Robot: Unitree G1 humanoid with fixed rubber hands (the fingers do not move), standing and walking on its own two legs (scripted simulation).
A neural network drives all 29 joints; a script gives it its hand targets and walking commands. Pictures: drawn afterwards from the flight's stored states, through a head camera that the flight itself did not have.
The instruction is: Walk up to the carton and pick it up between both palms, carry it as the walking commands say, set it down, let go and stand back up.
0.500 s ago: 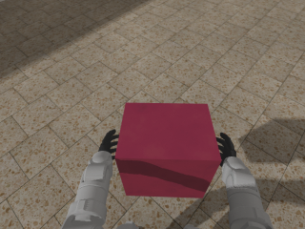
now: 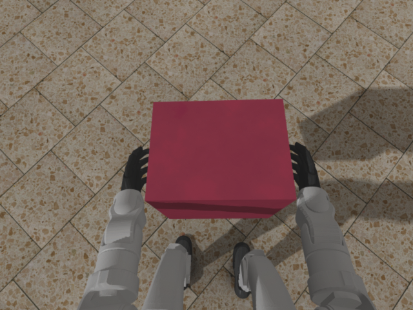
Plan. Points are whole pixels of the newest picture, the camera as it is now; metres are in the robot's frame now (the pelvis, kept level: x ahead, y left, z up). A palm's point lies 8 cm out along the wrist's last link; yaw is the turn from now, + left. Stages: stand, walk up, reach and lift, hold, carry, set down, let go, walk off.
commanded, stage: set down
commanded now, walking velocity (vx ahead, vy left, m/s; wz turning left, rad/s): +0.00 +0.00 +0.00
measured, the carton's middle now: (218, 167) +0.39 +0.01 -0.18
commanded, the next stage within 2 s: none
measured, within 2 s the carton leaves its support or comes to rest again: neither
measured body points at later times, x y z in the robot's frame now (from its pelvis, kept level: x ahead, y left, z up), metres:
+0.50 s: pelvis -0.10 -0.01 -0.10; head +0.16 +0.01 +0.27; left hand +0.36 +0.18 -0.20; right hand +0.37 -0.17 -0.20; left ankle +0.05 +0.12 -0.67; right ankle +0.03 -0.12 -0.67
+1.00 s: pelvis -0.08 -0.02 -0.16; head +0.29 +0.00 +0.08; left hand +0.42 +0.18 -0.34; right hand +0.41 -0.17 -0.34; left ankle +0.05 +0.12 -0.67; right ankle +0.03 -0.12 -0.67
